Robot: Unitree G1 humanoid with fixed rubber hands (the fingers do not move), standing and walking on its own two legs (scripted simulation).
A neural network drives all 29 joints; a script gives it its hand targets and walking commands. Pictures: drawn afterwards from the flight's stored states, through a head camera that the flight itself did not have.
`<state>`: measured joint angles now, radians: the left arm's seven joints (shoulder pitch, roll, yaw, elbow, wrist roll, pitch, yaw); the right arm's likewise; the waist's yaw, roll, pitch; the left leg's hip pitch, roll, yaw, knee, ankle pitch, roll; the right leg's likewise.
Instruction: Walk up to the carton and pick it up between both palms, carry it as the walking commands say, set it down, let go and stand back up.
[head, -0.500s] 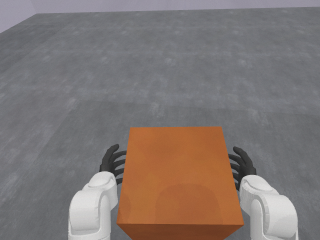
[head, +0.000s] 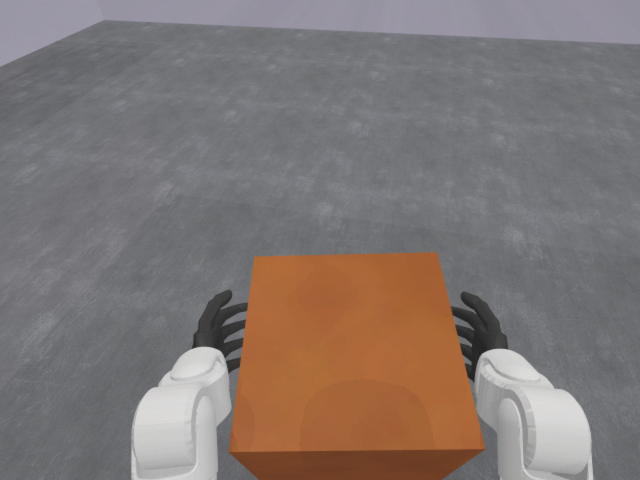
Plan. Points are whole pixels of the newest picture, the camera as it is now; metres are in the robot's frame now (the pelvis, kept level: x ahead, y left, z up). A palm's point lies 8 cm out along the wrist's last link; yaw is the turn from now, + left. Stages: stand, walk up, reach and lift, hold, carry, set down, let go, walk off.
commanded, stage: carry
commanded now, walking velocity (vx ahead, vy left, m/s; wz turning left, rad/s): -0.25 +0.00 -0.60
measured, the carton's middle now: (347, 379) +0.24 +0.00 +0.02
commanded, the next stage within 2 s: none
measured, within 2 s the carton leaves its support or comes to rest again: neither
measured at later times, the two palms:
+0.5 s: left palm (253, 392) +0.20 +0.10 +0.09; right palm (552, 436) +0.16 -0.20 +0.07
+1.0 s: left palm (291, 430) +0.16 +0.06 +0.08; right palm out of the picture +0.05 -0.22 +0.07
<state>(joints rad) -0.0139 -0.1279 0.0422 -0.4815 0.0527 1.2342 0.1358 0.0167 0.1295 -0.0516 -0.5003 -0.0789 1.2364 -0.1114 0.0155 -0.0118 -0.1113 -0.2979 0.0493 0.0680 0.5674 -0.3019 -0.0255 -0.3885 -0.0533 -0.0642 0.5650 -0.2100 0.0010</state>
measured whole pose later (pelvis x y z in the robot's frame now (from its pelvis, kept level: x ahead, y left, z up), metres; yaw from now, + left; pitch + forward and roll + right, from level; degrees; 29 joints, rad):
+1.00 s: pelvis -0.12 +0.01 -0.01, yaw -23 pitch +6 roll +0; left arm -0.03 -0.13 0.04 -0.57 0.05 1.21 0.13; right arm 0.02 0.13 -0.04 -0.58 -0.07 1.19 -0.11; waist 0.04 0.01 -0.05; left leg -0.39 0.16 0.23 0.67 -0.35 -0.03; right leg -0.47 0.00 -0.02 0.66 -0.20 0.01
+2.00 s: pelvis -0.20 +0.08 +0.00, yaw -31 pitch +4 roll +0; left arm 0.00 -0.13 0.03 -0.52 0.04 1.20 0.14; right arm 0.02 0.13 -0.06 -0.56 -0.07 1.22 -0.12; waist -0.01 0.00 -0.12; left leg -0.31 0.06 0.15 0.57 -0.32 0.01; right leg -0.40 0.02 -0.01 0.55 -0.22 -0.02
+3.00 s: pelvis -0.22 +0.08 +0.00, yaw -31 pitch +0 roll +0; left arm -0.02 -0.08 0.05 0.04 0.10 0.74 0.10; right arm 0.01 0.10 -0.04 0.01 -0.08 0.77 -0.12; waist 0.03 0.01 -0.01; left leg -0.25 0.01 0.08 0.56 -0.30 0.02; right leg -0.34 0.02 0.00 0.55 -0.20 -0.03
